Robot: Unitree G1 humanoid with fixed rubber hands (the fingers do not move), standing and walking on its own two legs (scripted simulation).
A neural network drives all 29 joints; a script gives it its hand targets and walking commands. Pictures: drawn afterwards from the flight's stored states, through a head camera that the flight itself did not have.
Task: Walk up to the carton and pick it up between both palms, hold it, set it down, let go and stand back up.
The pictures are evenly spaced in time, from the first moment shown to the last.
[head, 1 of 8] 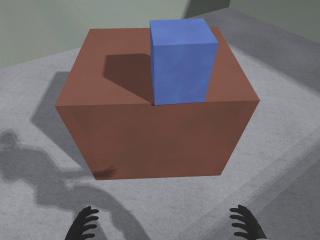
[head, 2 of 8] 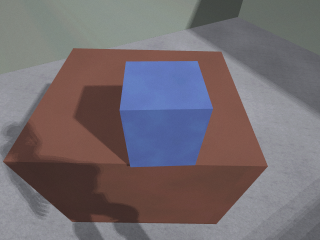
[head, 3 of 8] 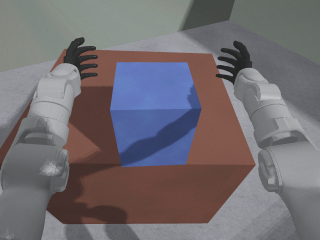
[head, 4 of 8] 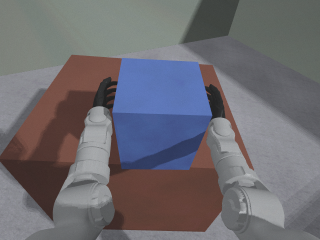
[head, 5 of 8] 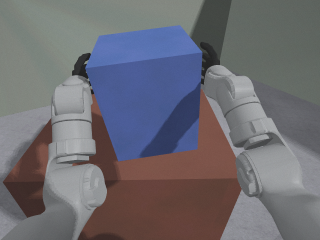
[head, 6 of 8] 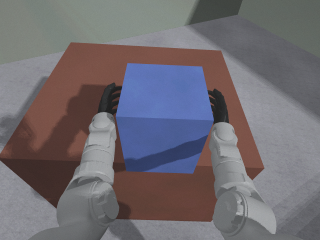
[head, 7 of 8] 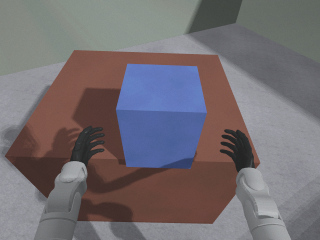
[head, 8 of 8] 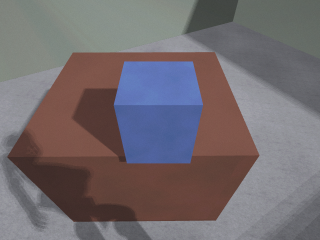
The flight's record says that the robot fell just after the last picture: no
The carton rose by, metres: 0.23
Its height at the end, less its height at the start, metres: +0.00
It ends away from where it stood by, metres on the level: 0.02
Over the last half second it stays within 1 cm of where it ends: yes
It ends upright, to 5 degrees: yes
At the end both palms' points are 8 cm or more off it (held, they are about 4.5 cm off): yes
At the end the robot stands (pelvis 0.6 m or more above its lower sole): yes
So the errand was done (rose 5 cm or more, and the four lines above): yes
